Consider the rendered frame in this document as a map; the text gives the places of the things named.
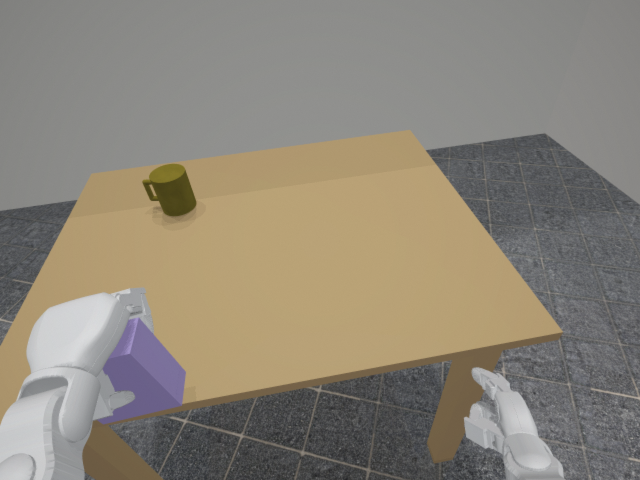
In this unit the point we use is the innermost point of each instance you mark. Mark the right robot hand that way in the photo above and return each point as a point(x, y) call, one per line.
point(488, 426)

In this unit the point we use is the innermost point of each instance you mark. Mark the left robot hand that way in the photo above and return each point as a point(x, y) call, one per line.
point(83, 333)

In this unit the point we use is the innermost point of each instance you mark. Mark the robot right forearm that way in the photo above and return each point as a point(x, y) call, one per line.
point(527, 457)

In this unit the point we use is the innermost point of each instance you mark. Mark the sponge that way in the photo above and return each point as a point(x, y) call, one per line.
point(142, 365)

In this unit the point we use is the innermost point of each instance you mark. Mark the robot left forearm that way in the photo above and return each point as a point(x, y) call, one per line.
point(43, 433)

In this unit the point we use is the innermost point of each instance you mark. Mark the table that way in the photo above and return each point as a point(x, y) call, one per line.
point(299, 266)

